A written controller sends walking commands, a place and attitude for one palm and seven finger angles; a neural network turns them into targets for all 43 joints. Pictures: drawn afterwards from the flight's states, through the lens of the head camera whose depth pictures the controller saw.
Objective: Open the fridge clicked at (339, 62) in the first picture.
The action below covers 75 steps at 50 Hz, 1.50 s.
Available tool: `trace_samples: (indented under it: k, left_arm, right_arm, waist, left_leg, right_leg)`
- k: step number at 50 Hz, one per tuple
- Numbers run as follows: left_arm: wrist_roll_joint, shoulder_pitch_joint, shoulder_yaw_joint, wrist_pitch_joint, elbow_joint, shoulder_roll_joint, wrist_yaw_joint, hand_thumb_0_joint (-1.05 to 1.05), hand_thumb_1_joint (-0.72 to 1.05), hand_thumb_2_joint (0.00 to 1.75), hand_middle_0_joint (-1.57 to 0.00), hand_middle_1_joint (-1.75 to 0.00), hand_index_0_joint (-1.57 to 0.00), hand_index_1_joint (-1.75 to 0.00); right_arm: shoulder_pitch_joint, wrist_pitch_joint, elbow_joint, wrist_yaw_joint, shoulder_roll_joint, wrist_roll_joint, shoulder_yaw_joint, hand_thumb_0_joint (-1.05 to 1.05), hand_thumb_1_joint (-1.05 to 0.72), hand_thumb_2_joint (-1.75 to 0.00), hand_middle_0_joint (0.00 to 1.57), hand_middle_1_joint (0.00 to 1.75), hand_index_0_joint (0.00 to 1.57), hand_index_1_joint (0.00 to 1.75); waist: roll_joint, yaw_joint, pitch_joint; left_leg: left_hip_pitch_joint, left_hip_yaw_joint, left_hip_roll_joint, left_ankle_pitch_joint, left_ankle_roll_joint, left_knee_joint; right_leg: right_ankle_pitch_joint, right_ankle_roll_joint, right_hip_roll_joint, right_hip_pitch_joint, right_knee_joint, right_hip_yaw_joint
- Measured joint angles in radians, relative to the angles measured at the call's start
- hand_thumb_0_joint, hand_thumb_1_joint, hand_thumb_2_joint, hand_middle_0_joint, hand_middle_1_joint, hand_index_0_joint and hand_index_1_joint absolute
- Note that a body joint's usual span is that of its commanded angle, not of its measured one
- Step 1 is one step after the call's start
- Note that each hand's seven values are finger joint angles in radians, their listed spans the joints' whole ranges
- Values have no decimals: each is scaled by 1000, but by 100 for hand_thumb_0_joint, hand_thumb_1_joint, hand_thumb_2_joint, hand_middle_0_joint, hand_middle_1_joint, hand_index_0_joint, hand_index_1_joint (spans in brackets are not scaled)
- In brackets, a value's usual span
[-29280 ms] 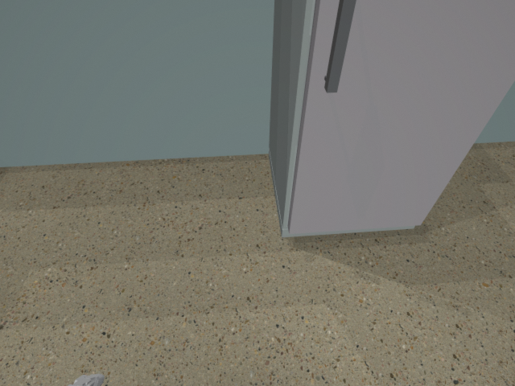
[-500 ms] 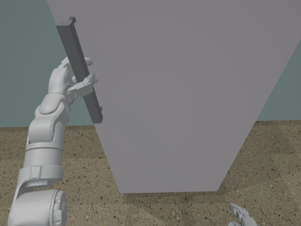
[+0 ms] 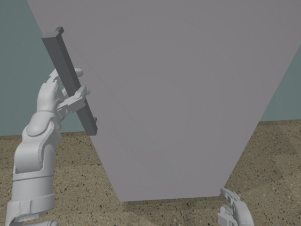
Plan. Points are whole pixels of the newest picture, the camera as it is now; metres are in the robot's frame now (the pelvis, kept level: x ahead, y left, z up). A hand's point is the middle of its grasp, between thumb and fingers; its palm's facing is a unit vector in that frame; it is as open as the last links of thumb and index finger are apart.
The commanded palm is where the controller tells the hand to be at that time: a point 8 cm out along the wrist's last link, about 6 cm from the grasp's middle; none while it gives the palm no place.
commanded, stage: pull the door a little, standing still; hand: left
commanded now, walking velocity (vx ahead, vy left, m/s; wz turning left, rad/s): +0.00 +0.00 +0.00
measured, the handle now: (78, 89) +0.41 +0.20 +0.20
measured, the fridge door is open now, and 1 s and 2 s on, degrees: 0 8 39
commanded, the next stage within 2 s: walk backward, drawing the door open in 0.06 s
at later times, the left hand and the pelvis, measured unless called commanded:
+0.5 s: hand (80, 101) +0.35 +0.18 +0.20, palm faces +0.29 -0.91 -0.29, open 7.2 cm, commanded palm +0.30 +0.23 +0.20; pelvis +0.07 -0.01 +0.01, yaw -2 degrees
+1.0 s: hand (78, 118) +0.30 +0.17 +0.20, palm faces +0.36 -0.91 -0.21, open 7.2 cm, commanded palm +0.25 +0.22 +0.20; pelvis +0.03 -0.03 -0.02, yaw +12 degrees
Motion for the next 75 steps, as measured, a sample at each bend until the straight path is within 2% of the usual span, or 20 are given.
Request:
trace_samples:
  k: [9,10,16,18,21,23,25,26,29,34,41,47,50,51,54,57,61,64,69,75]
  left_arm:
    - [-54,320,76,34,-357,-5,6,-4,72,75,-26,-136,-12,-131]
    - [-34,352,67,12,-385,3,15,-4,71,75,-27,-136,-12,-131]
    - [60,413,-37,-306,-356,47,103,-10,57,75,-36,-137,-20,-134]
    - [69,436,-41,-352,-371,41,125,-11,55,76,-39,-138,-23,-135]
    - [89,466,-27,-391,-396,17,156,-11,54,78,-41,-139,-24,-135]
    - [97,476,-13,-400,-407,12,171,-11,54,80,-43,-139,-24,-134]
    - [90,479,4,-396,-413,28,178,-12,54,81,-44,-140,-22,-134]
    - [86,474,12,-394,-413,45,180,-13,55,81,-44,-140,-21,-133]
    - [87,451,17,-421,-392,60,183,-16,55,81,-45,-140,-18,-131]
    - [123,387,13,-451,-367,48,200,-19,54,82,-45,-140,-17,-131]
    - [147,358,-45,-466,-382,35,214,-18,52,84,-46,-140,-22,-133]
    - [149,344,-126,-482,-425,24,219,-16,49,82,-46,-140,-26,-135]
    - [167,334,-179,-468,-454,9,235,-16,49,79,-45,-141,-27,-135]
    - [178,327,-196,-458,-459,4,243,-17,50,77,-45,-141,-26,-133]
    - [191,305,-228,-465,-427,4,245,-18,50,71,-42,-141,-25,-131]
    - [186,286,-243,-474,-391,-5,221,-16,51,70,-40,-141,-24,-132]
    - [166,256,-235,-475,-373,-9,197,-14,52,73,-40,-141,-23,-133]
    - [150,242,-203,-491,-357,-21,189,-14,53,76,-41,-141,-21,-135]
    - [142,260,-174,-516,-346,-24,183,-12,54,78,-43,-141,-20,-137]
    - [181,294,-196,-505,-367,-42,207,-11,53,76,-44,-141,-21,-138]
  right_arm:
    - [6,-10,-19,19,-6,-3,0,1,-90,-89,20,30,21,30]
    - [8,-15,-23,16,-9,-10,-1,1,-90,-89,20,30,21,30]
    - [13,-12,-8,-13,-34,-48,-26,1,-90,-89,20,30,20,30]
    - [8,-5,-5,-14,-29,-54,-36,1,-90,-89,20,29,20,30]
    - [10,-11,-17,8,-9,-80,-60,1,-91,-89,20,29,20,30]
    - [15,-17,-23,17,7,-78,-66,1,-91,-89,20,29,20,30]
    - [27,-25,-30,15,26,-69,-60,1,-90,-89,20,29,20,30]
    - [38,-31,-36,9,32,-63,-53,1,-90,-89,20,29,20,30]
    - [32,-66,-20,-21,28,-66,-47,1,-90,-89,20,30,21,30]
    - [-30,-74,14,-32,26,-74,-50,1,-90,-89,20,29,20,30]
    - [-47,-65,16,-41,24,-83,-36,1,-91,-89,20,29,20,30]
    - [-53,-68,-1,-39,19,-89,-33,1,-91,-89,20,29,20,30]
    - [-48,-69,-20,-36,14,-88,-37,1,-91,-89,20,29,20,30]
    - [-46,-71,-26,-34,15,-86,-41,1,-91,-89,20,29,20,30]
    - [-38,-76,-27,-25,47,-82,-44,1,-91,-89,20,29,20,30]
    - [-18,-96,-12,0,81,-85,-33,1,-91,-89,20,29,20,30]
    - [-12,-108,15,31,112,-82,-12,1,-90,-89,20,30,21,30]
    - [-46,-96,34,40,103,-72,-10,1,-90,-89,20,30,21,30]
    - [-74,-91,39,12,82,-77,-31,1,-90,-89,21,30,21,30]
    - [-61,-80,9,-18,40,-94,-47,1,-90,-89,20,30,21,30]
  waist:
    - [9,17,-42]
    - [9,20,-37]
    - [-1,24,31]
    - [-8,25,67]
    - [0,19,130]
    - [-1,15,173]
    - [-18,6,210]
    - [-30,-7,216]
    - [-9,-25,209]
    - [-4,-30,230]
    - [-44,-29,214]
    - [-67,-27,196]
    - [-50,-33,183]
    - [-39,-36,177]
    - [-41,-41,192]
    - [-15,-42,197]
    - [-7,-9,207]
    - [33,1,241]
    - [-34,-6,241]
    - [-85,-43,196]
  left_leg:
    - [1,-31,-3,-13,-10,35]
    - [-7,-38,-3,-11,-7,59]
    - [-61,-81,-11,23,-4,184]
    - [-24,-83,-15,53,-1,137]
    - [30,-118,-17,94,-14,83]
    - [46,-135,-24,114,-22,98]
    - [40,-142,-44,119,-30,177]
    - [12,-136,-56,105,-35,259]
    - [-145,-133,-63,-149,-23,526]
    - [-339,-86,-41,-213,-39,734]
    - [-336,-49,1,-187,-40,603]
    - [-235,-49,10,-163,-31,400]
    - [-154,-61,24,-57,-21,234]
    - [-135,-69,28,-64,-37,187]
    - [-132,-86,13,-54,-53,172]
    - [-137,-137,23,-1,-59,134]
    - [-165,-173,34,39,-89,116]
    - [-213,-183,61,46,-89,189]
    - [-317,-138,-39,-230,-55,571]
    - [-231,-72,-46,-254,-39,477]
  right_leg:
    - [2,3,0,-29,32,-3]
    - [7,8,0,-28,36,-4]
    - [40,15,-11,-56,129,-47]
    - [89,27,-18,-107,246,-41]
    - [-38,29,14,-185,357,-15]
    - [-12,23,32,-208,282,-23]
    - [195,12,32,-187,107,-37]
    - [306,-18,18,-172,73,-48]
    - [113,-89,14,-168,105,-87]
    - [45,-108,3,-204,168,-130]
    - [40,-111,-29,-220,177,-178]
    - [67,-103,-54,-256,165,-216]
    - [74,-93,-57,-281,179,-240]
    - [73,-88,-57,-292,191,-249]
    - [16,-10,-45,-308,276,-154]
    - [-93,17,6,-295,359,-58]
    - [-17,38,21,-188,200,-6]
    - [55,-21,54,-155,110,-28]
    - [87,-61,2,-212,128,-21]
    - [146,-68,-34,-250,91,-54]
